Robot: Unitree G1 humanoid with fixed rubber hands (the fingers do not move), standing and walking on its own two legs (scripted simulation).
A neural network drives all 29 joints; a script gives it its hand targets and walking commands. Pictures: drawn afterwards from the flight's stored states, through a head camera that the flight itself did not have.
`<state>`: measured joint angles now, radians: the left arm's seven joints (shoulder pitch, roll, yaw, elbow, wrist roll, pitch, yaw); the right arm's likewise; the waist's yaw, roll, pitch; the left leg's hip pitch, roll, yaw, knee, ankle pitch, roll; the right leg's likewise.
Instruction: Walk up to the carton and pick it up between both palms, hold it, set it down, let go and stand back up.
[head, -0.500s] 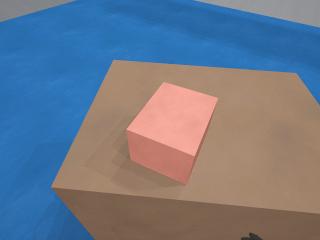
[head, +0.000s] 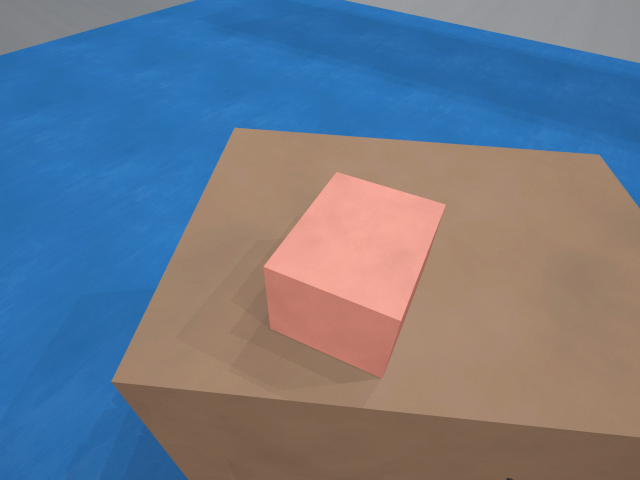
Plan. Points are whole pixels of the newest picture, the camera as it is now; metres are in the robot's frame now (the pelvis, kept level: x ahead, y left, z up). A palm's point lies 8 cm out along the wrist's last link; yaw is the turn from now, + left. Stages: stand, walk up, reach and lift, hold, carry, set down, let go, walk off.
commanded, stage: stand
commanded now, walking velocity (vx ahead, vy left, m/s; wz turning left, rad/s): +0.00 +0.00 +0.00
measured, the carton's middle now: (357, 266) +0.47 -0.04 -0.01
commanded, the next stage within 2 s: none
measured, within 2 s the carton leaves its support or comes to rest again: neither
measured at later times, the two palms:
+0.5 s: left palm out of the picture +0.05 +0.27 -0.11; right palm out of the picture +0.11 -0.25 -0.10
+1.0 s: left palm out of the picture +0.04 +0.27 -0.11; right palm out of the picture +0.11 -0.26 -0.10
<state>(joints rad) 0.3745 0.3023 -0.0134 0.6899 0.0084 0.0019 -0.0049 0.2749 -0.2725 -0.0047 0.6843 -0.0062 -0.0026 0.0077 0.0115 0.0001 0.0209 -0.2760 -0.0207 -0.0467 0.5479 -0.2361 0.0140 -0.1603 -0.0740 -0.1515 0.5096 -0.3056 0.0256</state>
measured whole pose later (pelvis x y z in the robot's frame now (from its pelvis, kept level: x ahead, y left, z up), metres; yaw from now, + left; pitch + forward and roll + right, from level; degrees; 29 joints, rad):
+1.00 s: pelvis +0.01 +0.00 +0.00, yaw +2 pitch -1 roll -1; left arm 0.39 0.31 -0.02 0.72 0.01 0.01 0.00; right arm 0.29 -0.28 0.00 0.72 -0.01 0.00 0.00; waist 0.01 0.00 0.03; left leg -0.27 -0.04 -0.07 0.53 -0.23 0.02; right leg -0.15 -0.09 -0.18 0.50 -0.32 0.03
